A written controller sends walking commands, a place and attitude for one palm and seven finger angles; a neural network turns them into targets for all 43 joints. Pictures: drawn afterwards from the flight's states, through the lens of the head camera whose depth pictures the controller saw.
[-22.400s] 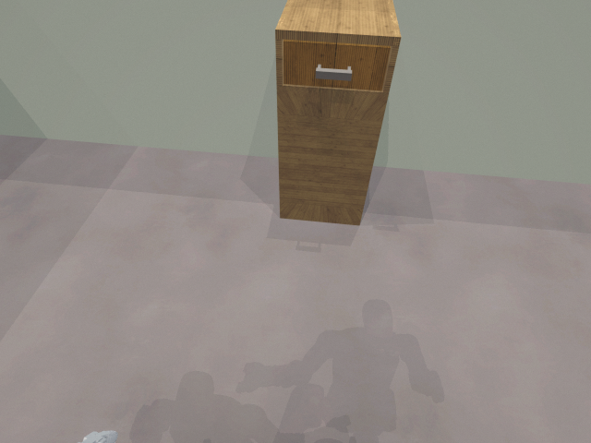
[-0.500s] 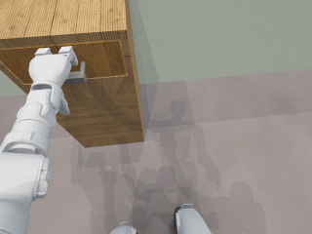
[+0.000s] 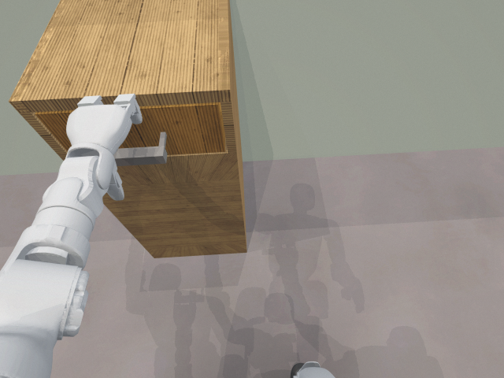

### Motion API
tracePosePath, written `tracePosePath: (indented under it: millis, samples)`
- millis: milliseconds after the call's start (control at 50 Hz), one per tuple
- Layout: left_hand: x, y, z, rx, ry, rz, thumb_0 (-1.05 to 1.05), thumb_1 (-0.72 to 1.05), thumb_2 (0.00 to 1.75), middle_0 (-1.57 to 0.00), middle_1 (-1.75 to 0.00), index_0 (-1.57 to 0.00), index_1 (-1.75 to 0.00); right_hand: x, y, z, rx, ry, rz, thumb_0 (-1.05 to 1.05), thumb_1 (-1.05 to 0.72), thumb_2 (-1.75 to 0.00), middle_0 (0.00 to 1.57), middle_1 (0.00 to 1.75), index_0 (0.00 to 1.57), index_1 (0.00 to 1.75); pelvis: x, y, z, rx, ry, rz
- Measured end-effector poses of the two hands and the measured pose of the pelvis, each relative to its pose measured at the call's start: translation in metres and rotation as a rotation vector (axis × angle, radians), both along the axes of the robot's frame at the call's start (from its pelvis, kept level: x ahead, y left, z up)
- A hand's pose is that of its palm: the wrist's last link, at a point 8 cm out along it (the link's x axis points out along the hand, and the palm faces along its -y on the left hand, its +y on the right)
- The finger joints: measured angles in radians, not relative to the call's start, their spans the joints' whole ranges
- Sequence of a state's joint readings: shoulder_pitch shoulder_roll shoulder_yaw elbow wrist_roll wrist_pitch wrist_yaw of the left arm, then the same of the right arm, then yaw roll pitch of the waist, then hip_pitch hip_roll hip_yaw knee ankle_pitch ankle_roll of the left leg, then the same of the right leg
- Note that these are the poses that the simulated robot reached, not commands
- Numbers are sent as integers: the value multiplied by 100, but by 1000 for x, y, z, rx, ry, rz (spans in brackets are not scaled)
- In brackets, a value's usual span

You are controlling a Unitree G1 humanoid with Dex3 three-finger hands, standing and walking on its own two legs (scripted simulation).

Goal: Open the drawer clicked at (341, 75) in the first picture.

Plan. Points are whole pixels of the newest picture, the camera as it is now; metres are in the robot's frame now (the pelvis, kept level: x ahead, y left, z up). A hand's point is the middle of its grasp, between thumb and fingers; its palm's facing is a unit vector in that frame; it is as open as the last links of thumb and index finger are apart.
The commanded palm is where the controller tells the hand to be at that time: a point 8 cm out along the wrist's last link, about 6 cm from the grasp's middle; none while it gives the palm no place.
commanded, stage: re-aim the fingers above the handle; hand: left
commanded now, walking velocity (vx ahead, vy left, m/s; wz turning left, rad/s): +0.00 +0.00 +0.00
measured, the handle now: (137, 147) +0.53 +0.22 -0.01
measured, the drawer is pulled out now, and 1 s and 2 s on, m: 0.00 0.00 0.00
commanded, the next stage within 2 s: none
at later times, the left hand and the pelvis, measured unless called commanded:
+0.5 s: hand (118, 149) +0.48 +0.22 +0.05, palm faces -0.04 +0.01 -1.00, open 13.8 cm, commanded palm +0.45 +0.23 +0.11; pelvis -0.01 +0.00 +0.00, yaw +0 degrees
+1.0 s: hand (123, 145) +0.49 +0.21 +0.05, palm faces -0.03 +0.02 -1.00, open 13.7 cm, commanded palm +0.47 +0.23 +0.11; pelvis -0.02 +0.00 +0.00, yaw +0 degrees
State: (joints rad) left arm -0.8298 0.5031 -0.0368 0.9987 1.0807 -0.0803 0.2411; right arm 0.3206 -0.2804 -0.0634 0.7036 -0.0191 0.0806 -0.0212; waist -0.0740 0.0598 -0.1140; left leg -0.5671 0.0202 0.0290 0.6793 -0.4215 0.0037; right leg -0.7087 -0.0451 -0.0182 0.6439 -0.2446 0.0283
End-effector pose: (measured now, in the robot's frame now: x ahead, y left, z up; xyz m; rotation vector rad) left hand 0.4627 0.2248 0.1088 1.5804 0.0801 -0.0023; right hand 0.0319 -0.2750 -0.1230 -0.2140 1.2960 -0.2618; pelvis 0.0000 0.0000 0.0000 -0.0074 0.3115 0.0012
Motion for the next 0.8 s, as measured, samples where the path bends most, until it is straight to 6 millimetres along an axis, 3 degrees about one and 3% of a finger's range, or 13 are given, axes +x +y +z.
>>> tracePosePath:
  millis: [220, 340, 620, 800]
  samples:
    - [-5, -3, -2, -9, -44, -10, 0, -49, 30, -32, -120, -32, -121, 8, 1, -1, 8, -12, 16, 1, -90, -90, 20, 30, 20, 30, -1, -1, -1, 0, -3, 2]
    - [-4, 1, 0, 8, -22, 25, 0, -49, 30, -32, -120, -32, -121, -1, 2, -2, 16, -3, 4, 1, -90, -90, 20, 30, 20, 30, -3, -1, 0, 2, -8, -1]
    - [-4, -9, 2, 1, -41, -16, 0, -49, 30, -32, -120, -32, -120, -29, -2, -2, 2, 30, -22, 1, -90, -90, 20, 30, 20, 30, -10, -2, -2, 7, -6, -10]
    - [-4, -10, 0, 17, -13, 4, 0, -49, 30, -32, -120, -32, -120, -35, -4, -2, 0, 28, -32, 1, -90, -90, 20, 30, 20, 30, -15, -3, -2, 9, -8, -11]
